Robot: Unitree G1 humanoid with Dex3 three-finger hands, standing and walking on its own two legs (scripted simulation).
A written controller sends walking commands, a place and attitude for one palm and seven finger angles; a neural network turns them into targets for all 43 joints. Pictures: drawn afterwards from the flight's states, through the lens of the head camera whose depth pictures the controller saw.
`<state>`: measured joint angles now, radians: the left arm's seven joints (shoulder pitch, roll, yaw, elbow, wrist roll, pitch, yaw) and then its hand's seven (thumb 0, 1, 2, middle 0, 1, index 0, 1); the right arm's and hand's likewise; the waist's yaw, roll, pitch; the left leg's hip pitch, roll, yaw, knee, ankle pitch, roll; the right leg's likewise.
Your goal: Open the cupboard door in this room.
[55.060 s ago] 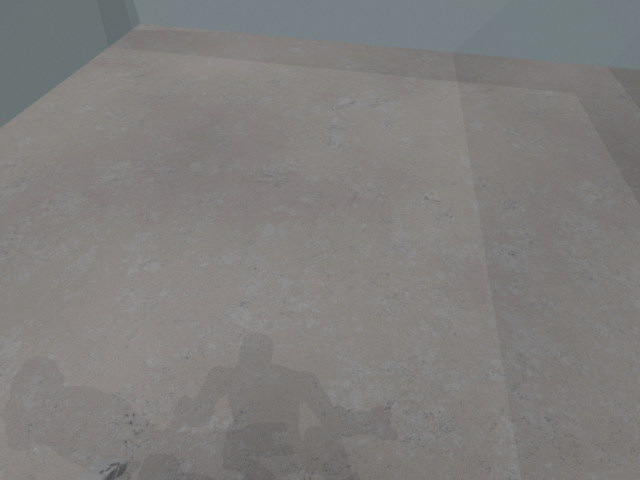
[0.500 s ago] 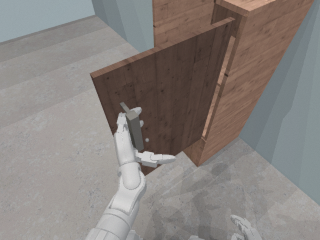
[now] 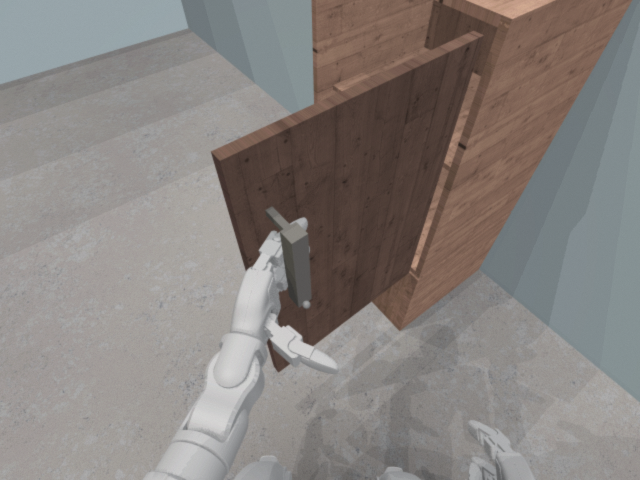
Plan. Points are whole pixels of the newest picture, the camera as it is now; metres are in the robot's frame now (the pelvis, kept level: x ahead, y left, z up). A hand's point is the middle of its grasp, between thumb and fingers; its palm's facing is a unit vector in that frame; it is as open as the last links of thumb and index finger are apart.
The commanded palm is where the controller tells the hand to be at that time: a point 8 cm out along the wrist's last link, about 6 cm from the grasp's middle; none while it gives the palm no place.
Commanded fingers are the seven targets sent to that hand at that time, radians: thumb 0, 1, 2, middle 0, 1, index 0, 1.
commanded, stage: slide the hand sideways off the handle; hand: left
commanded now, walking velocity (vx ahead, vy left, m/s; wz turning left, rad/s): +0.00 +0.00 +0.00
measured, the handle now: (287, 258) +0.38 +0.06 +0.06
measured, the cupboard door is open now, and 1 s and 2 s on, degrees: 92 92 92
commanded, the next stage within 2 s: draw the hand back to the body in 0.90 s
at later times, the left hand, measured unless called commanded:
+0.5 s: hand (278, 337) +0.27 +0.06 +0.05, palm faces -0.13 -0.99 -0.01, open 16.3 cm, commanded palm +0.26 +0.13 +0.05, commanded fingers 0.00 -0.50 0.30 -0.15 -0.30 -0.15 -0.30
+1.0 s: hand (233, 369) +0.24 +0.11 +0.05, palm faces -0.10 -0.99 -0.03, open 16.3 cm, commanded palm +0.22 +0.17 +0.06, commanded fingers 0.00 -0.50 0.30 -0.15 -0.30 -0.15 -0.30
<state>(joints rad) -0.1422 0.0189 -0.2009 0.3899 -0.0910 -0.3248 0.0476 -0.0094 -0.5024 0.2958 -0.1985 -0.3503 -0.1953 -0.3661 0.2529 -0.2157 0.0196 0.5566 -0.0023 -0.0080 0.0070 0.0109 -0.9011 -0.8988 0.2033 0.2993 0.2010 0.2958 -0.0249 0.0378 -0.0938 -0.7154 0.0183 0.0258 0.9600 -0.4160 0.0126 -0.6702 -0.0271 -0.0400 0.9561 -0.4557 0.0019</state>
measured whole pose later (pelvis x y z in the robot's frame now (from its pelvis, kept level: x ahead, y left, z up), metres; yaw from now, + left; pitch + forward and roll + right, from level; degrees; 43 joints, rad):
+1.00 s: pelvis +0.02 -0.03 -0.02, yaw +1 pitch +12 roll -1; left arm 0.38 0.18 0.01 -0.09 -0.21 -0.34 -0.20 -0.01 -0.50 0.30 -0.15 -0.30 -0.15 -0.30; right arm 0.26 -0.25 0.01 0.48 0.01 -0.11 -0.04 0.01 -0.90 -0.90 0.20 0.30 0.20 0.30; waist -0.01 0.05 -0.12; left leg -0.78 0.04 -0.02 1.06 -0.48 -0.03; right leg -0.72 -0.01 -0.08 1.06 -0.54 -0.03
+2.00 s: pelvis +0.04 +0.01 +0.06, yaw -1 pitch -3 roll -1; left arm 0.50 0.32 0.21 -0.37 -0.03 -0.06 0.12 0.00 0.25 0.62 -0.19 -0.30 -0.18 -0.30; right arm 0.21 -0.22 0.06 0.61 -0.01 -0.12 -0.09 0.01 -0.90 -0.90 0.21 0.30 0.20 0.30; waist 0.05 0.05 0.00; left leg -0.17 0.01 0.05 0.51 -0.29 0.02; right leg -0.12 -0.02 -0.02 0.47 -0.30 0.02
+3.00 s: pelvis +0.01 +0.00 +0.06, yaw -3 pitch +0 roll -1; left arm 0.55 0.40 0.36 -0.41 -0.05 -0.14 0.10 0.02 0.89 0.89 -0.21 -0.30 -0.21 -0.31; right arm 0.15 -0.25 -0.01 0.58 0.01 -0.02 -0.09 0.01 -0.90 -0.90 0.20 0.30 0.20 0.30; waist 0.01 0.05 0.04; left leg -0.22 0.04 0.08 0.43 -0.21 0.01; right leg -0.19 0.01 0.01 0.40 -0.20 0.01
